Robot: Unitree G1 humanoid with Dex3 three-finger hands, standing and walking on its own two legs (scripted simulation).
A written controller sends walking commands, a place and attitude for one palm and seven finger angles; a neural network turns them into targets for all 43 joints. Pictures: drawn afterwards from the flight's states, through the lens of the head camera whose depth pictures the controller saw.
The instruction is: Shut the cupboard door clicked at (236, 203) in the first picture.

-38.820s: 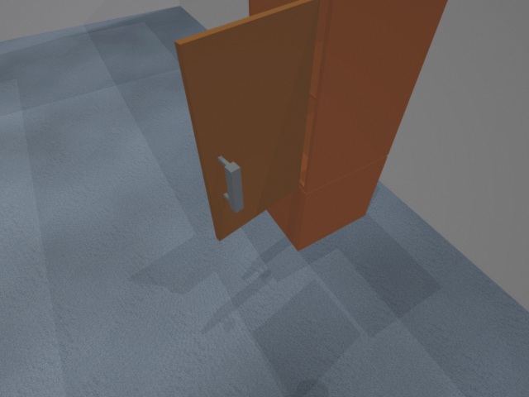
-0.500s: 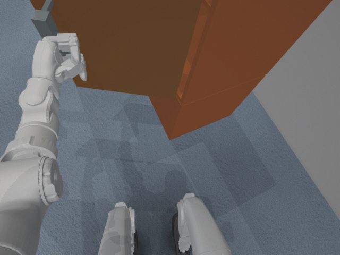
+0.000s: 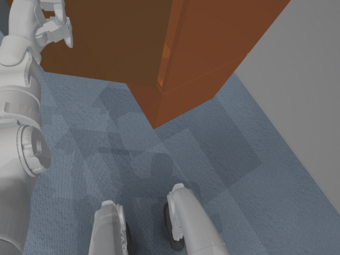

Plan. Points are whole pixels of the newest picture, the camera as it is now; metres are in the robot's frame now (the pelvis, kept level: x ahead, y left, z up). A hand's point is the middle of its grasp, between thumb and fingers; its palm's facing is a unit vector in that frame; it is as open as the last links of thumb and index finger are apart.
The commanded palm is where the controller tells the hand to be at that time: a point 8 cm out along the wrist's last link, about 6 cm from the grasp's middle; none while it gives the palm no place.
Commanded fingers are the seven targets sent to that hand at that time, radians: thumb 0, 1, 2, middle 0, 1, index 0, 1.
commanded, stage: push the door shut along its arc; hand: left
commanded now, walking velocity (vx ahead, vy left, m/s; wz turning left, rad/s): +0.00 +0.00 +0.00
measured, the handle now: (10, 12) +0.62 +0.22 +0.06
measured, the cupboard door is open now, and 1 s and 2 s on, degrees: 54 47 47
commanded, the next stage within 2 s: pull the fist back off the door in 0.24 s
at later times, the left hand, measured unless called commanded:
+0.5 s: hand (63, 13) +0.62 +0.13 +0.07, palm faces +0.11 -0.99 +0.05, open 3.1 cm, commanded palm +0.59 +0.13 +0.07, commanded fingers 0.00 0.90 0.90 -1.30 -1.50 -1.30 -1.50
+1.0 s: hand (73, 43) +0.54 +0.11 +0.07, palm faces +0.09 -1.00 -0.02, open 3.1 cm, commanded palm +0.51 +0.14 +0.07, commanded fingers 0.00 0.90 0.90 -1.30 -1.50 -1.30 -1.50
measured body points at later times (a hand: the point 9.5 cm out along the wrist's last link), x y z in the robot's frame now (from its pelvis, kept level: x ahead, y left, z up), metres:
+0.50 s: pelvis +0.00 -0.01 -0.01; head +0.21 +0.02 +0.39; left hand +0.60 +0.18 +0.07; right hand -0.03 -0.26 -0.10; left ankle +0.02 +0.10 -0.58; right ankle +0.06 -0.13 -0.58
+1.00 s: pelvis +0.02 -0.01 +0.03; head +0.19 +0.01 +0.45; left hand +0.53 +0.17 +0.07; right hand +0.02 -0.27 -0.09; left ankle +0.02 +0.10 -0.58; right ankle +0.06 -0.13 -0.58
